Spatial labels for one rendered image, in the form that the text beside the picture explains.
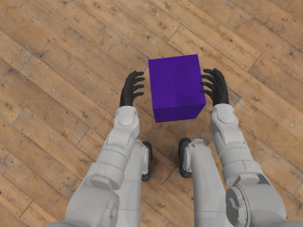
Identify left robot thigh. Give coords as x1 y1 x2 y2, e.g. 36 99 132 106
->
112 144 149 227

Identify robot left shin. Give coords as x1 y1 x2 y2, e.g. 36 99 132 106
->
134 139 149 174

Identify left robot hand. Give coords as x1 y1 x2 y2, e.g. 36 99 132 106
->
119 70 145 107

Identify right robot hand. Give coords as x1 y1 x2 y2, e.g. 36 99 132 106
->
200 68 229 107

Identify robot right upper arm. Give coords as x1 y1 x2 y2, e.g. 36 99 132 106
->
225 183 303 227

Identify carton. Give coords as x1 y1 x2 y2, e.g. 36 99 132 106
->
148 54 206 123

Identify right robot forearm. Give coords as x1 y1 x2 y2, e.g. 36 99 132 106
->
208 103 286 218

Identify left robot forearm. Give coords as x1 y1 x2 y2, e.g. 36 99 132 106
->
65 105 140 218

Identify robot left upper arm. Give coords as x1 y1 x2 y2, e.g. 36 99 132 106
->
43 184 120 227

